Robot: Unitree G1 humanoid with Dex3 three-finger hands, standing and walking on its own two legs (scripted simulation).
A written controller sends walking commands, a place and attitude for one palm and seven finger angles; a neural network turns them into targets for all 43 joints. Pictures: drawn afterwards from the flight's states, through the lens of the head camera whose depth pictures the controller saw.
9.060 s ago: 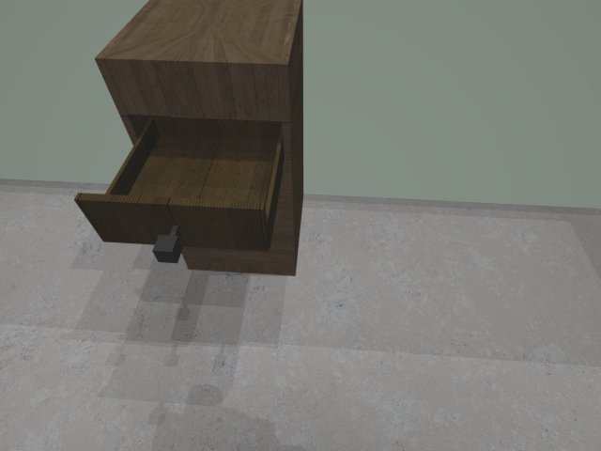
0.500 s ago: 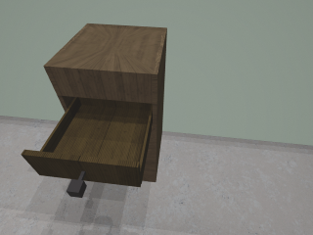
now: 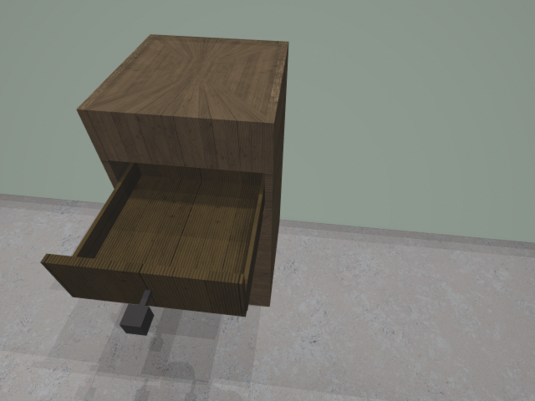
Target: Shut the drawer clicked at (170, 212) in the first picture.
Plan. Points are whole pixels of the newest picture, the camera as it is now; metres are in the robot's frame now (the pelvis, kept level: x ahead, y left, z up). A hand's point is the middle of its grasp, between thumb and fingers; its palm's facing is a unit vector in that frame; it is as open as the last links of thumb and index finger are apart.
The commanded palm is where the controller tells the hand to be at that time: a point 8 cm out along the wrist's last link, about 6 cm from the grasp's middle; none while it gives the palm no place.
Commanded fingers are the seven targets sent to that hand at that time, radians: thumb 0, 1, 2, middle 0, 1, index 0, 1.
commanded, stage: look again from close up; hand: left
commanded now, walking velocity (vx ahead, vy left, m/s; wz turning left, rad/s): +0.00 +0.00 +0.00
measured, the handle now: (141, 309) +0.31 +0.27 -0.13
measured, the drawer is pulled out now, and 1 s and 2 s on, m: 0.30 0.30 0.30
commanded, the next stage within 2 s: raise the hand and make a fist in 0.48 s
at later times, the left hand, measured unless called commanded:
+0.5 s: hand out of the picture -0.04 +0.15 -0.18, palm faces +0.03 -0.99 -0.17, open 7.4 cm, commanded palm none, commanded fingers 0.00 0.90 0.90 -0.20 -0.30 -0.20 -0.30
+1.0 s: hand (183, 399) +0.15 +0.13 -0.06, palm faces -0.08 -1.00 +0.04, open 5.9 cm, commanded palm +0.09 +0.22 -0.06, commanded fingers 0.00 0.90 0.90 -0.64 -0.78 -0.64 -0.78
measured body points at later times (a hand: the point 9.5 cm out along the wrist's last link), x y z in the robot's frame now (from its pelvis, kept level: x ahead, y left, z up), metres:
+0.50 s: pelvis +0.00 +0.00 +0.00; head +0.00 -0.01 +0.45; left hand -0.04 +0.20 -0.16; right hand -0.03 -0.20 -0.17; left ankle -0.01 +0.10 -0.74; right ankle -0.01 -0.09 -0.74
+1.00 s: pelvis -0.02 -0.01 -0.06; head +0.00 +0.01 +0.38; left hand +0.14 +0.19 -0.05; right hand +0.21 -0.27 -0.08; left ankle -0.01 +0.10 -0.74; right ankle -0.01 -0.09 -0.74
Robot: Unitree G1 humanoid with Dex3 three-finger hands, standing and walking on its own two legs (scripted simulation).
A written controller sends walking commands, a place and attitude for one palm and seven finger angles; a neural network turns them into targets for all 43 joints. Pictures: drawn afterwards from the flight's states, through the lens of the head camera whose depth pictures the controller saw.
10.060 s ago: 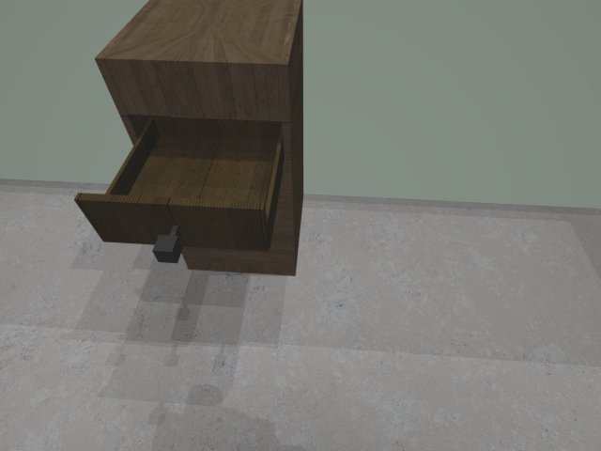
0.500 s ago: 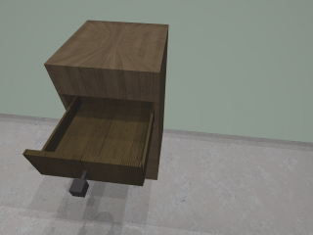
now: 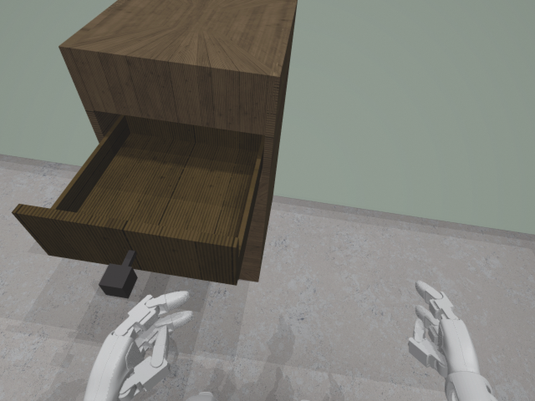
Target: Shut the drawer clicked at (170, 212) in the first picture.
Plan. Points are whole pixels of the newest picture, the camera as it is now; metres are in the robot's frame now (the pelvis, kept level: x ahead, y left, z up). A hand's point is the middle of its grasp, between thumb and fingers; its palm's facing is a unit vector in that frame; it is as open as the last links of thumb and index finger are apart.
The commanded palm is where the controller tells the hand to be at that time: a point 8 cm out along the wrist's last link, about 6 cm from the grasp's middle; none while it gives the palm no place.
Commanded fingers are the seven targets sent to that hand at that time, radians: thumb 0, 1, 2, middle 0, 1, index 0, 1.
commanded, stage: raise the hand and make a fist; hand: left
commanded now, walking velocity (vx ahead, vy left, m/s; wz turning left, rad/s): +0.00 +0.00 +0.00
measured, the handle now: (123, 270) +0.34 +0.27 -0.06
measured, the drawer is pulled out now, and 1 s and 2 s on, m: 0.30 0.30 0.30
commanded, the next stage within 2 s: bring the fist close to the handle in 1.48 s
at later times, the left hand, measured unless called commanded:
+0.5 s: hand (101, 364) +0.17 +0.22 +0.03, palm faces +0.01 -1.00 -0.05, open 3.6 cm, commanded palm +0.12 +0.27 +0.02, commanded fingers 0.00 0.90 0.90 -1.14 -1.32 -1.14 -1.32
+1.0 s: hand (85, 373) +0.16 +0.23 +0.03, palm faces -0.08 -1.00 -0.06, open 3.2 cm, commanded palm +0.12 +0.29 +0.04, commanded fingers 0.00 0.90 0.90 -1.40 -1.60 -1.40 -1.60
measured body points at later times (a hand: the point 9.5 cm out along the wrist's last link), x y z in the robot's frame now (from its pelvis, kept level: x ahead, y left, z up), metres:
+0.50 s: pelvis -0.03 +0.01 -0.02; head +0.02 +0.02 +0.42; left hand +0.16 +0.27 +0.03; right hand +0.12 -0.23 -0.12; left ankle +0.02 +0.12 -0.68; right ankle +0.01 -0.08 -0.68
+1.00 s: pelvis -0.01 +0.04 -0.02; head +0.03 +0.05 +0.43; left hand +0.15 +0.28 +0.04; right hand +0.21 -0.17 -0.06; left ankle +0.02 +0.12 -0.68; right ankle +0.01 -0.07 -0.68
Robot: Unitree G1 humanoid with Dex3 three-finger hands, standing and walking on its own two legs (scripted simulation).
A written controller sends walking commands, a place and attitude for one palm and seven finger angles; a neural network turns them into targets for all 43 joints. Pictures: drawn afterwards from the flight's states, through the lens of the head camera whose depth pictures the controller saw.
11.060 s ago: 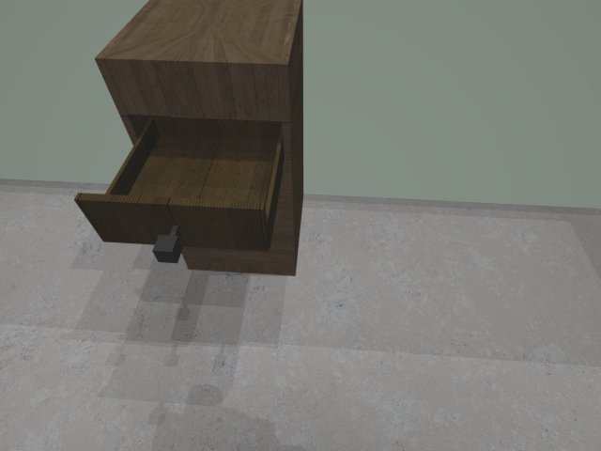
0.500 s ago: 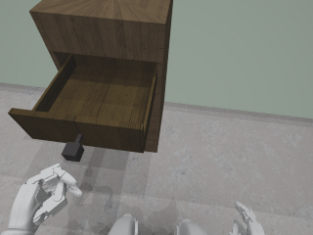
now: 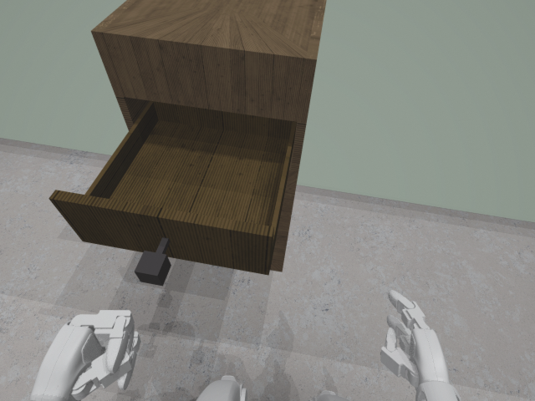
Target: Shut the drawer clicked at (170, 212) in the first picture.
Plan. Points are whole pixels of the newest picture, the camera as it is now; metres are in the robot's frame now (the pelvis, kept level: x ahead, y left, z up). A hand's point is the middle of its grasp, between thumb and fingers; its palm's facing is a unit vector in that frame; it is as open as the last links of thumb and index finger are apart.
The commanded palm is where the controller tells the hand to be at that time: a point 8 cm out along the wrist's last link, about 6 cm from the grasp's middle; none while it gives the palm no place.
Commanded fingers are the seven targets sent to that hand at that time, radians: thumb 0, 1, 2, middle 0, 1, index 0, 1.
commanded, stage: raise the hand and make a fist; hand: left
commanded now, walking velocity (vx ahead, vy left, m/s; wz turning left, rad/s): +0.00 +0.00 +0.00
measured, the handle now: (158, 258) +0.35 +0.22 -0.05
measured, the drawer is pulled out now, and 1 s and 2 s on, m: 0.30 0.30 0.30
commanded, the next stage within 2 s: bring the fist close to the handle in 0.48 s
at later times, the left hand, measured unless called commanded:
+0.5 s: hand (116, 350) +0.18 +0.20 +0.05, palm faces -0.05 -0.99 -0.10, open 3.3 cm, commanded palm +0.14 +0.25 +0.06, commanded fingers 0.00 0.90 0.90 -1.40 -1.60 -1.40 -1.60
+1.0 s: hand (140, 334) +0.21 +0.19 +0.01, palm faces -0.11 -0.99 -0.07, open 3.3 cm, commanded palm +0.19 +0.25 +0.01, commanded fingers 0.00 0.90 0.90 -1.40 -1.60 -1.40 -1.60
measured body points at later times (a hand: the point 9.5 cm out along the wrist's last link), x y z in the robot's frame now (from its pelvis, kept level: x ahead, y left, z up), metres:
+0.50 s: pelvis +0.00 -0.01 +0.00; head +0.05 +0.01 +0.45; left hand +0.17 +0.25 +0.06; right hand +0.19 -0.25 -0.06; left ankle +0.03 +0.07 -0.66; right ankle +0.01 -0.12 -0.66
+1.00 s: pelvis +0.00 -0.02 -0.03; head +0.08 -0.01 +0.42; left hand +0.21 +0.25 +0.02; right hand +0.19 -0.26 -0.10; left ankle +0.03 +0.07 -0.66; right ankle +0.01 -0.12 -0.66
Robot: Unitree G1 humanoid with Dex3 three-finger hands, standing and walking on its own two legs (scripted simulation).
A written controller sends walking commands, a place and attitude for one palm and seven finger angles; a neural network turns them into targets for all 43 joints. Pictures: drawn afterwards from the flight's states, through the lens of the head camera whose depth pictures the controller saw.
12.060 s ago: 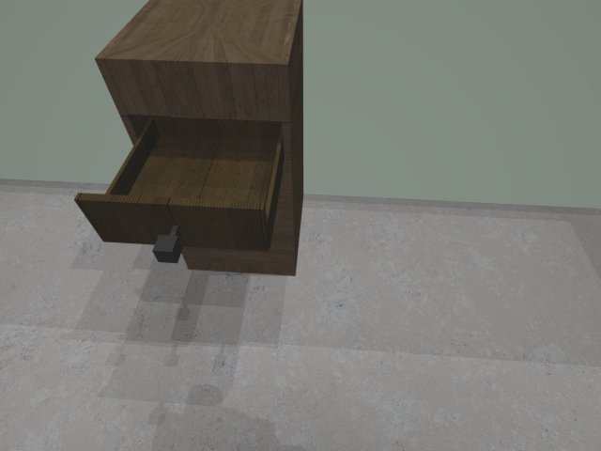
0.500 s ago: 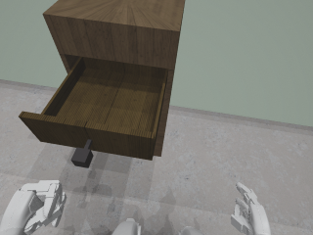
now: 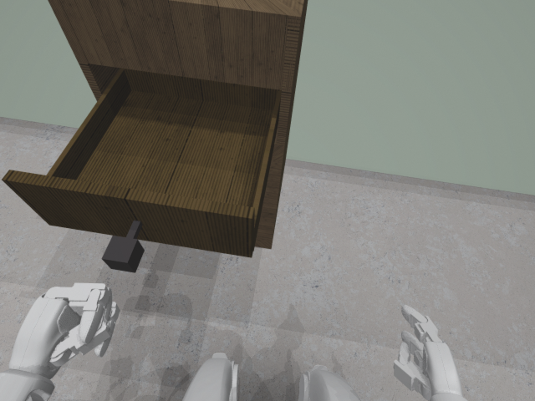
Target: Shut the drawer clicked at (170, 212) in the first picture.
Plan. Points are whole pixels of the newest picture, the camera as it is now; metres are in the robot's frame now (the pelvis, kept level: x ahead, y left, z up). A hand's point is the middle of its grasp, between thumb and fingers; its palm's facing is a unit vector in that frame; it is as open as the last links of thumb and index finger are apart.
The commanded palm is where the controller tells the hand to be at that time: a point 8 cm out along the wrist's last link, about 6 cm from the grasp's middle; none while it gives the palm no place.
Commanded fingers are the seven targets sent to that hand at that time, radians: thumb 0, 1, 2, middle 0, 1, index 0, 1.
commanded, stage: bring the fist close to the handle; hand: left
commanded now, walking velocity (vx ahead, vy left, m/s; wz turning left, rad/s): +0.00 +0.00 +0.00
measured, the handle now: (129, 243) +0.35 +0.25 -0.02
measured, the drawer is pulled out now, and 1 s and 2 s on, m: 0.30 0.30 0.21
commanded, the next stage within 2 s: push the drawer shut in 0.98 s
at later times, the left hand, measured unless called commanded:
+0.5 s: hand (124, 306) +0.25 +0.22 -0.02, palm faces -0.13 -0.99 -0.04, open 3.3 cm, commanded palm +0.23 +0.27 -0.01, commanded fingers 0.00 0.90 0.90 -1.40 -1.60 -1.40 -1.60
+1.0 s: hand (133, 309) +0.25 +0.21 -0.02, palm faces -0.12 -0.99 -0.06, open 3.3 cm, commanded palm +0.23 +0.27 -0.02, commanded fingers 0.00 0.90 0.90 -1.40 -1.60 -1.40 -1.60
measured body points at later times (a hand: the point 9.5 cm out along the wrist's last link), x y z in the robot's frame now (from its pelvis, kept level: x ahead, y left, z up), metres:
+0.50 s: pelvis -0.01 +0.01 -0.04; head +0.11 +0.04 +0.40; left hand +0.25 +0.28 -0.01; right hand +0.18 -0.24 -0.12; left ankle +0.03 +0.10 -0.64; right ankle +0.02 -0.09 -0.64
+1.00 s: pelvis -0.01 +0.01 -0.05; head +0.11 +0.03 +0.39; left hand +0.25 +0.27 -0.02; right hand +0.18 -0.23 -0.13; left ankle +0.03 +0.10 -0.64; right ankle +0.02 -0.09 -0.64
